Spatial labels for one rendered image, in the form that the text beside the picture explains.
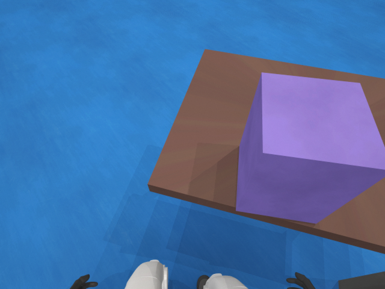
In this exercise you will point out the right robot shin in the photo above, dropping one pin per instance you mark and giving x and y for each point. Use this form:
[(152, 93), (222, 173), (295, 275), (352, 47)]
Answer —
[(214, 275)]

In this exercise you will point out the carton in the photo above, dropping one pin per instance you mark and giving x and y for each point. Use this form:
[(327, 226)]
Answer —
[(309, 146)]

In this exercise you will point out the table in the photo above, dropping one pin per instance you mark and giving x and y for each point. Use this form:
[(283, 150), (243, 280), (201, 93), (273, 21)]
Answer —
[(199, 160)]

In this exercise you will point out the robot left thigh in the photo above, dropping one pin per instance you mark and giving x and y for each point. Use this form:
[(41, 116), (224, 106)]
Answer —
[(149, 275)]

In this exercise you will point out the left robot hand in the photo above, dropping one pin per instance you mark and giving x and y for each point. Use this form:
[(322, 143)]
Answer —
[(82, 283)]

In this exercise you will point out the right robot hand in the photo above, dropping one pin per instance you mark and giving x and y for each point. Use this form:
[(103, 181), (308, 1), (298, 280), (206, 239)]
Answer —
[(301, 281)]

